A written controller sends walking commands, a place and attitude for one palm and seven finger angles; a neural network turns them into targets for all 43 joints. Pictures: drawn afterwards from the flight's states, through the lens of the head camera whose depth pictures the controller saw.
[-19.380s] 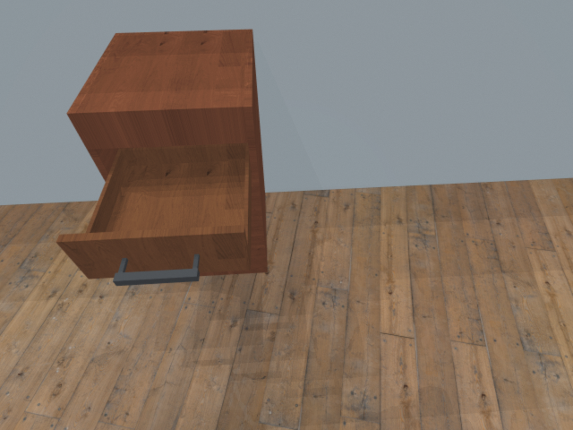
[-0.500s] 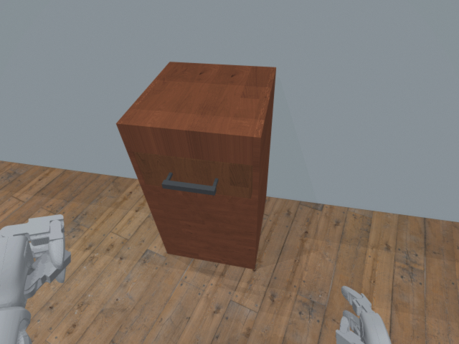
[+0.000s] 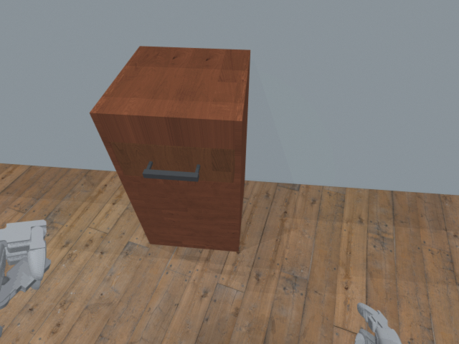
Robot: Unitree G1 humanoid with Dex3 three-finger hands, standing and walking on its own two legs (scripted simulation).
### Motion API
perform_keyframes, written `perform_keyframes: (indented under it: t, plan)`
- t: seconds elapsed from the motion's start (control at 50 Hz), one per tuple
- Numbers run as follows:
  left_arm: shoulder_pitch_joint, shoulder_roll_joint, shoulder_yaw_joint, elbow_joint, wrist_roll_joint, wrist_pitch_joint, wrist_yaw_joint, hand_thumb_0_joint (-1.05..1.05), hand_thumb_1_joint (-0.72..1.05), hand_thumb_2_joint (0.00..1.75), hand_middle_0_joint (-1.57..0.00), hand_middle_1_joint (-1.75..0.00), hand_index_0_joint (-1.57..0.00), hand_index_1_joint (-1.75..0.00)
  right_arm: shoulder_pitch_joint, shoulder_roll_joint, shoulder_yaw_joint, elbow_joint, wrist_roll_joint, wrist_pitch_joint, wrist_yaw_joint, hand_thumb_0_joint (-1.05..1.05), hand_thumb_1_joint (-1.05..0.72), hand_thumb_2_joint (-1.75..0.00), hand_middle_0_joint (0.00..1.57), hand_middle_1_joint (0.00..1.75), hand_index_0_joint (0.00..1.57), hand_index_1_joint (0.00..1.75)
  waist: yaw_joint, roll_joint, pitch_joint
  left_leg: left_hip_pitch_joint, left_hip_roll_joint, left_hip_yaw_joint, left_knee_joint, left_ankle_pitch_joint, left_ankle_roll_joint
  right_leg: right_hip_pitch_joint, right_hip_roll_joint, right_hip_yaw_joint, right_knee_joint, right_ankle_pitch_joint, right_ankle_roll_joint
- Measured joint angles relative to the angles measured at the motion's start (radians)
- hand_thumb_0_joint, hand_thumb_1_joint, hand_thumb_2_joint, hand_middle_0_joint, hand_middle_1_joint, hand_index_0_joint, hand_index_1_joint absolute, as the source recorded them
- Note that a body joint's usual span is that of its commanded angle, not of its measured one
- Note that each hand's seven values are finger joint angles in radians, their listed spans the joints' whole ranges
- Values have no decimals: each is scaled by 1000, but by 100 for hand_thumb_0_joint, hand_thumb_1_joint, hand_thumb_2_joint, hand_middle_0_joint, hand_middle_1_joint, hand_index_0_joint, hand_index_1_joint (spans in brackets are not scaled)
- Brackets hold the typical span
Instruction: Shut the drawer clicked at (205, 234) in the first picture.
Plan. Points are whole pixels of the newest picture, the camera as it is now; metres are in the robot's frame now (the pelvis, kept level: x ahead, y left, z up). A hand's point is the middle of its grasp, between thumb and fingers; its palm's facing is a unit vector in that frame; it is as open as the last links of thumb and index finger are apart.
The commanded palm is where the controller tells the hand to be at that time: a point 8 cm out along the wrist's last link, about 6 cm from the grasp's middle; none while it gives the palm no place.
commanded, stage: step back with the hand held close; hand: left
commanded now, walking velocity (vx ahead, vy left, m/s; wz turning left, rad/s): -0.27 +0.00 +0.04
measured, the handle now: (172, 170) +0.65 +0.22 -0.18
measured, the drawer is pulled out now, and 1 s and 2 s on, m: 0.00 0.00 0.00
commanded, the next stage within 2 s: stop stepping back and stand still in 1.32 s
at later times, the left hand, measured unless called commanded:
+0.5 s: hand (14, 271) +0.17 +0.26 +0.17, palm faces +0.38 -0.80 -0.47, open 3.3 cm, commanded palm +0.10 +0.30 +0.18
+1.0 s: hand (41, 306) +0.14 +0.21 +0.16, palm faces +0.28 -0.81 -0.52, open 3.3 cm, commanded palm +0.06 +0.27 +0.18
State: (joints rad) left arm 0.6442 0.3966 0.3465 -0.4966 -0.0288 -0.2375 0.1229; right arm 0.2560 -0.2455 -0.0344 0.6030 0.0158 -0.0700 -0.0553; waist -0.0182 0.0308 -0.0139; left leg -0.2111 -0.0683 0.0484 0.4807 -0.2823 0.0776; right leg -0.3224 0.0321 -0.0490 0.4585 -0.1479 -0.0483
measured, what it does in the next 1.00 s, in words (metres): steps on the spot: right foot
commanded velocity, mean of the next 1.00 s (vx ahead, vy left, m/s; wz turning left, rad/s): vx -0.36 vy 0.00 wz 0.04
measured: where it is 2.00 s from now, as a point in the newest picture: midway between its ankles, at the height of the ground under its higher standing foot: outside the picture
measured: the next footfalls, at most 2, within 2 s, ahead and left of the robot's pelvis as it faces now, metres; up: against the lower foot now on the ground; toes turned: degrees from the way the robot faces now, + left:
right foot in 0.76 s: +0.03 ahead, -0.10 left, +0.00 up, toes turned +3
left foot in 1.20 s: -0.08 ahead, +0.13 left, +0.00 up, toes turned +3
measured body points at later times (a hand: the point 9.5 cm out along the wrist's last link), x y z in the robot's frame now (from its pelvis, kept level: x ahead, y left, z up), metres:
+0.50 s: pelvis -0.03 +0.03 -0.01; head -0.01 +0.04 +0.44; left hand +0.15 +0.30 +0.19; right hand +0.13 -0.22 -0.09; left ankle -0.02 +0.07 -0.74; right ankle +0.06 -0.09 -0.74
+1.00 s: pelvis -0.07 -0.02 -0.01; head -0.02 +0.00 +0.44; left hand +0.12 +0.25 +0.19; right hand +0.12 -0.25 -0.08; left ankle -0.02 +0.07 -0.73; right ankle -0.01 -0.11 -0.74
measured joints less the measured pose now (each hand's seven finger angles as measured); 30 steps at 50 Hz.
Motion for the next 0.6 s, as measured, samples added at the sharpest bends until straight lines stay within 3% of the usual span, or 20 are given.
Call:
perform_keyframes:
  t: [0.12, 0.36, 0.48, 0.6]
  plan:
    - [-41, -1, 39, 0, 7, -16, 11, 2, 88, 90, -140, -159, -141, -160, -23, 9, 12, -16, -4, -10, -2, 1, -91, -90, 20, 30, 20, 30, 20, -5, -6, -22, -16, 13, 25, 4, 19, -27, -17, 12, 33, 5, 18]
    - [-85, -51, 20, -4, 50, -14, 8, 2, 89, 90, -140, -159, -141, -160, -27, 31, 43, -50, -17, -23, 7, 1, -91, -90, 21, 30, 21, 30, 41, -33, 18, -76, -25, 36, 102, -14, 44, -81, -27, 29, 101, -2, 37]
    - [-104, -30, 37, -65, 53, -27, 6, 2, 89, 90, -140, -159, -141, -160, -15, 28, 39, -50, -28, -20, 9, 1, -91, -90, 21, 30, 21, 30, 28, -53, 41, -93, -22, 39, 133, -30, 45, -96, -25, 31, 126, -12, 38]
    - [-109, 22, 73, -97, 41, -46, -7, 2, 89, 90, -140, -159, -141, -160, -25, 28, 22, -49, -31, -7, 13, 1, -91, -90, 21, 30, 21, 30, -1, -71, 64, -116, -26, 33, 152, -32, 43, -120, -16, 68, 155, -16, 46]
